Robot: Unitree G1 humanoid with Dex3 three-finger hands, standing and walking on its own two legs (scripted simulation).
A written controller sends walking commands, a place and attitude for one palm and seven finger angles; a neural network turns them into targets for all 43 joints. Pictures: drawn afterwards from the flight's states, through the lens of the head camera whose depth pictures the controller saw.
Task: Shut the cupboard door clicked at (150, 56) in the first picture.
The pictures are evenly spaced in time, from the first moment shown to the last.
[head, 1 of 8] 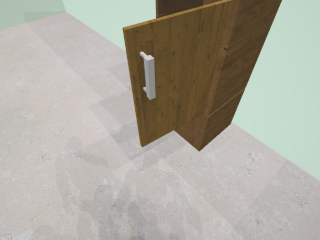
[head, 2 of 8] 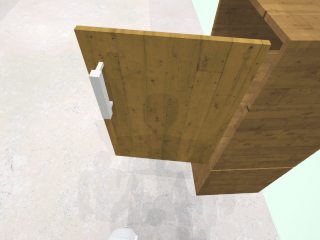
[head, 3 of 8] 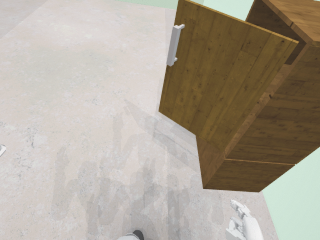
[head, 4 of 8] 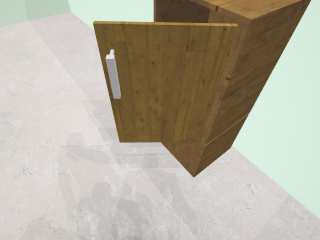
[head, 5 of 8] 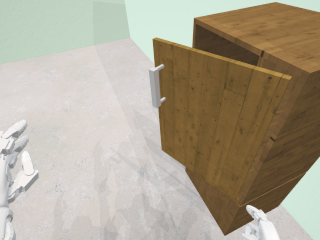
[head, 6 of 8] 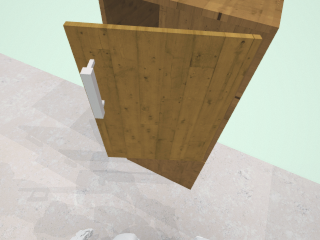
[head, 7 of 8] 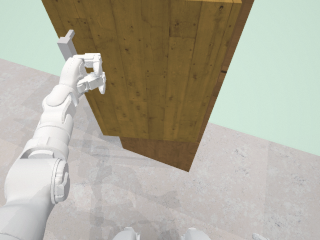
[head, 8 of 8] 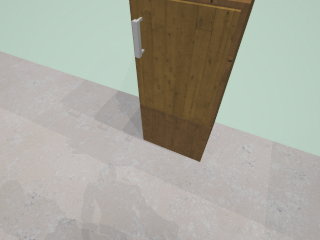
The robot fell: no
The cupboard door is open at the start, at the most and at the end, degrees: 82 82 0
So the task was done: yes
